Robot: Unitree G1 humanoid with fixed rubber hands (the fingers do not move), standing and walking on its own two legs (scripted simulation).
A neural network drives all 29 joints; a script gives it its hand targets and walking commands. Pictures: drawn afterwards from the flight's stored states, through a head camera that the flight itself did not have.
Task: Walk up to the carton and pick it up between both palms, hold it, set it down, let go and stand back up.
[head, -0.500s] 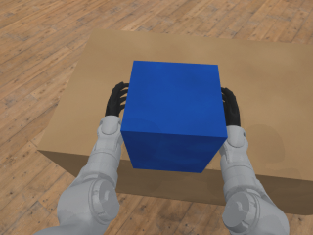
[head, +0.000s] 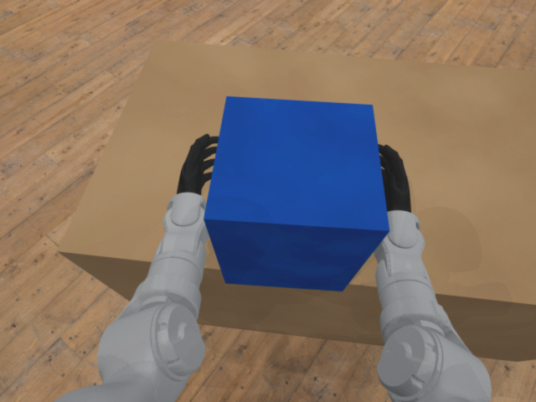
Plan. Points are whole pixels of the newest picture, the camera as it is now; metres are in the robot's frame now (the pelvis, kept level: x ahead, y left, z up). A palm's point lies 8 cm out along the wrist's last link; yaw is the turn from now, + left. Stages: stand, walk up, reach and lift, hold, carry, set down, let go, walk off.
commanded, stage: set down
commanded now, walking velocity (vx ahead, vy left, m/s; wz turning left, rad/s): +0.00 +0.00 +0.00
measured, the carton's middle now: (290, 204) +0.43 -0.02 -0.01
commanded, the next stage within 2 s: none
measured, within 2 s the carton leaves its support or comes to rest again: neither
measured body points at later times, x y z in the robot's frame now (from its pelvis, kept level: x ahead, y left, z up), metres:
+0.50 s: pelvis -0.01 +0.00 -0.02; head +0.09 +0.01 +0.41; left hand +0.47 +0.16 +0.03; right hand +0.45 -0.18 +0.03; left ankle -0.03 +0.12 -0.74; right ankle -0.03 -0.10 -0.74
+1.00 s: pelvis -0.04 -0.01 -0.03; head +0.06 +0.00 +0.41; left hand +0.47 +0.17 +0.09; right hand +0.46 -0.22 +0.09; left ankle -0.03 +0.12 -0.74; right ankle -0.03 -0.10 -0.74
